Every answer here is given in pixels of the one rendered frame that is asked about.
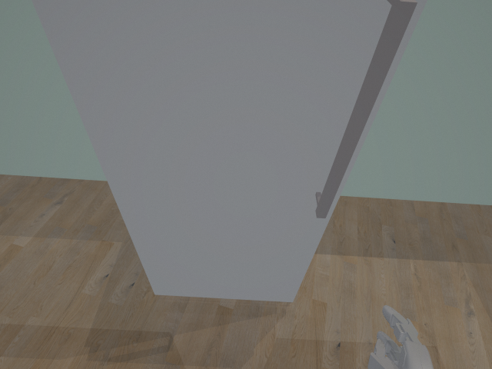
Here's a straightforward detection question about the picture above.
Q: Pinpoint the handle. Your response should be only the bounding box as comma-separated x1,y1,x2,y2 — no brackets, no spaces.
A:
316,0,417,218

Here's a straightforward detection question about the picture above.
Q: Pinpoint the fridge door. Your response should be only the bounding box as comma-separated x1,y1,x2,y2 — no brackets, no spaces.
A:
32,0,427,302

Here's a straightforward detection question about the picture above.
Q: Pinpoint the robot right hand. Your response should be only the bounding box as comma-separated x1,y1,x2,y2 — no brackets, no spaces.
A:
367,305,434,369

